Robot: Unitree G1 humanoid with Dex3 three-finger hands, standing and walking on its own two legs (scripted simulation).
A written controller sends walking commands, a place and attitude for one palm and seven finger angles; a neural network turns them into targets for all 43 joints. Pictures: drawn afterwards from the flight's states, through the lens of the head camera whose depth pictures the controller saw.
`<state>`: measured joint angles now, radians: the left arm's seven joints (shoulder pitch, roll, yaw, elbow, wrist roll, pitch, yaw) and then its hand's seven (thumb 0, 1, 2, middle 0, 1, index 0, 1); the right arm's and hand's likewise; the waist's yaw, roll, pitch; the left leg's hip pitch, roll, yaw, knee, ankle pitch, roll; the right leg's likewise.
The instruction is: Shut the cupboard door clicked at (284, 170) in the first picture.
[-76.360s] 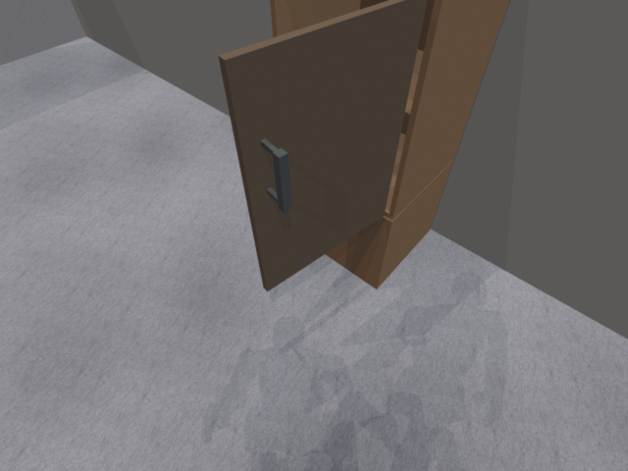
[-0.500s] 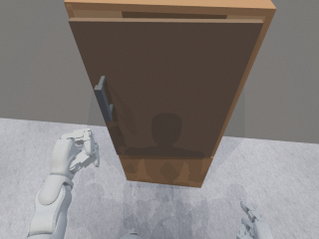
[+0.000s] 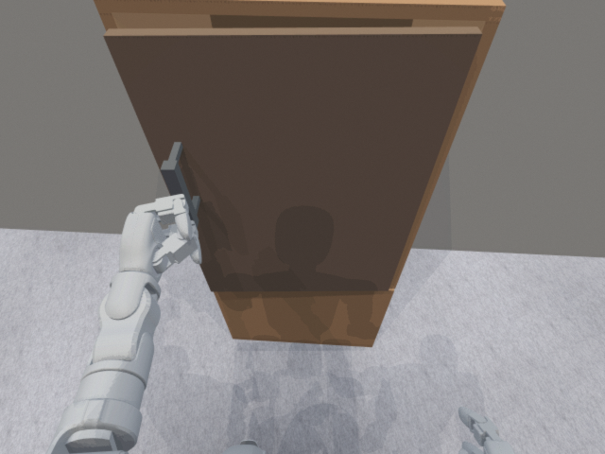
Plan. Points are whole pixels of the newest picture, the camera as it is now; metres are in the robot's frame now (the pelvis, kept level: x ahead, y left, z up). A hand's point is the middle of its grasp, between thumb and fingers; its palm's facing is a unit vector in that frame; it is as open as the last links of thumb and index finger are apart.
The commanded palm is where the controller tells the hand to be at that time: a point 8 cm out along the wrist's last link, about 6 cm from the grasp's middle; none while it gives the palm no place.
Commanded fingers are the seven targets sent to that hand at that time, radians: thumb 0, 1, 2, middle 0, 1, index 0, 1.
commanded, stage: bring the fist close to the handle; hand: left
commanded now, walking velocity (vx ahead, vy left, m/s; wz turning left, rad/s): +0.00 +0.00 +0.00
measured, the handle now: (184, 187) +0.47 +0.20 +0.08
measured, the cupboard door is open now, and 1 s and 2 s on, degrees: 4 0 0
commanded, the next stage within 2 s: push the door shut along its arc in 0.40 s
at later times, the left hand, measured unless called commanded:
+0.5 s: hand (195, 233) +0.38 +0.16 +0.08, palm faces +0.03 -1.00 -0.01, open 3.1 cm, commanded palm +0.35 +0.21 +0.08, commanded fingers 0.00 0.90 0.90 -1.30 -1.50 -1.30 -1.50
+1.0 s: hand (200, 206) +0.43 +0.16 +0.09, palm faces -0.08 -1.00 -0.02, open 3.1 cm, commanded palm +0.42 +0.20 +0.08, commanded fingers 0.00 0.90 0.90 -1.30 -1.50 -1.30 -1.50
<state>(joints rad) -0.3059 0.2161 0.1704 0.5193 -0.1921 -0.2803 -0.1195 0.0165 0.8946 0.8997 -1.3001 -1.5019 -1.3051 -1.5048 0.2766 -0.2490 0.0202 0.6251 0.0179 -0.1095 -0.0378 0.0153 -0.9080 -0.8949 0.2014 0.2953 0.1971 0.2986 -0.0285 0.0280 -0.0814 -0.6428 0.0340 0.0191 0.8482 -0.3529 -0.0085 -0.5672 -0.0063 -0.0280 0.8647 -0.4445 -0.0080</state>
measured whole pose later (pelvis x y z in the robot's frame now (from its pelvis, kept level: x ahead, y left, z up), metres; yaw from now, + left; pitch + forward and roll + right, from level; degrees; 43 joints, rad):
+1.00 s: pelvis -0.01 +0.00 -0.01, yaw +0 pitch +12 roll -1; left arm -0.68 0.33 0.22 0.96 -0.19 -0.36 -0.27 0.02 0.89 0.90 -1.34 -1.50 -1.32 -1.50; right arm 0.32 -0.27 0.01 0.65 0.02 -0.05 -0.04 0.01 -0.91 -0.89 0.20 0.30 0.20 0.30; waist -0.07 0.03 -0.09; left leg -0.76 0.04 0.00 0.90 -0.35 -0.01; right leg -0.68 0.00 -0.04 0.91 -0.45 -0.01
